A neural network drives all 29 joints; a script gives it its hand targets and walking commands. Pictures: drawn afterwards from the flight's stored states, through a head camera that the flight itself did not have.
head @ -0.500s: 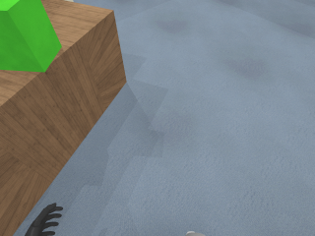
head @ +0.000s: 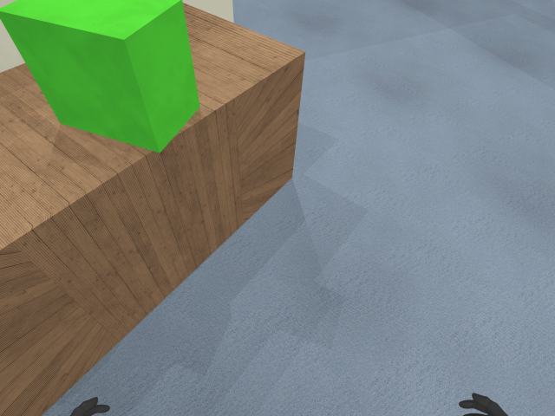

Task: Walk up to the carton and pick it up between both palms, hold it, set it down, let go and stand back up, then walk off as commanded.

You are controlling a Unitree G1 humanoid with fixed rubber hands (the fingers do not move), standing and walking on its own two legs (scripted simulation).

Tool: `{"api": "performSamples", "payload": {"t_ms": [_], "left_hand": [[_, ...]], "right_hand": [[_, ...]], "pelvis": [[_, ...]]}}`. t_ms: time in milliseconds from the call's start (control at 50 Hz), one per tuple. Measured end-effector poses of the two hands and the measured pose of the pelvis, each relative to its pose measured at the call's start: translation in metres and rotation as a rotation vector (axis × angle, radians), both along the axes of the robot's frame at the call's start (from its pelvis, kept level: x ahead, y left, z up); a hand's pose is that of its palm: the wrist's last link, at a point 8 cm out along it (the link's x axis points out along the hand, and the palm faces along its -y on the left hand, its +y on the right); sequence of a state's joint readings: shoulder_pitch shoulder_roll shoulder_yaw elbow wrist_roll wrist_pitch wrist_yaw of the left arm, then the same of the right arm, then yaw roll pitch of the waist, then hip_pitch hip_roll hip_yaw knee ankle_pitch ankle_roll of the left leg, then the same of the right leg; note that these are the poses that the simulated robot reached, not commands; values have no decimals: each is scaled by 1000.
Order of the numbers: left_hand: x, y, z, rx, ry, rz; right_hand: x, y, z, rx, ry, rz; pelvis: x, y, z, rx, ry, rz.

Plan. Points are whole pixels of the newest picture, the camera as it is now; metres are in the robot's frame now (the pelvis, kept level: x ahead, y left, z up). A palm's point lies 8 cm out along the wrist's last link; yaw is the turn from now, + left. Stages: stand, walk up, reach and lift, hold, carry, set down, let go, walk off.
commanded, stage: walk up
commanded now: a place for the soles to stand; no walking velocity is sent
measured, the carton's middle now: (115, 67) +0.84 +0.43 +0.03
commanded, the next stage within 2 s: none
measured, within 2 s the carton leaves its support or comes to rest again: neither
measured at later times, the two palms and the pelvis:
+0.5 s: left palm (98, 322) +0.26 +0.30 -0.05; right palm (485, 340) +0.27 -0.30 -0.06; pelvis +0.15 -0.01 +0.02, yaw +6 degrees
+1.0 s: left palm (75, 336) +0.25 +0.35 -0.09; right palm (433, 279) +0.38 -0.26 -0.08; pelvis +0.22 +0.02 -0.01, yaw +16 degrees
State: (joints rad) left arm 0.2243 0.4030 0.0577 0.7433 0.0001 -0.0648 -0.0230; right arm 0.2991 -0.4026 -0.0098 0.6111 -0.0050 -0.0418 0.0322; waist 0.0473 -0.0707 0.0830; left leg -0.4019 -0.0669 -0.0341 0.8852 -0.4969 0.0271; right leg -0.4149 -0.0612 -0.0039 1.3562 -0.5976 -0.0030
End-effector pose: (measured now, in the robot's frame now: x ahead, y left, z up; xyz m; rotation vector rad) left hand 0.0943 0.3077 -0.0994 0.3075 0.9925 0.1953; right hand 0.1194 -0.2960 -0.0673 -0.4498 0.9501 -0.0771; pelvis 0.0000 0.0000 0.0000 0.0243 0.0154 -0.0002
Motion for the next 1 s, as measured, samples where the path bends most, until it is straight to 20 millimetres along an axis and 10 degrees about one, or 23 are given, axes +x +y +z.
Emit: {"api": "performSamples", "payload": {"t_ms": [200,280,440,700,1000], "left_hand": [[171,-28,46,64,-207,-133],[199,-36,60,72,-238,-130],[187,-21,61,65,-186,-44],[106,32,-12,-60,-20,191],[160,38,6,24,-59,211]], "right_hand": [[1,-21,-25,39,144,-106],[35,-18,-25,73,113,-103],[121,-13,-3,60,20,-20],[220,48,18,-67,-19,195],[258,40,-14,-32,23,214]], "pelvis": [[74,-15,2,61,17,38],[102,-24,7,48,-16,52],[145,-22,19,29,-60,85],[175,28,0,-39,-55,227],[216,16,-10,35,-26,273]]}}
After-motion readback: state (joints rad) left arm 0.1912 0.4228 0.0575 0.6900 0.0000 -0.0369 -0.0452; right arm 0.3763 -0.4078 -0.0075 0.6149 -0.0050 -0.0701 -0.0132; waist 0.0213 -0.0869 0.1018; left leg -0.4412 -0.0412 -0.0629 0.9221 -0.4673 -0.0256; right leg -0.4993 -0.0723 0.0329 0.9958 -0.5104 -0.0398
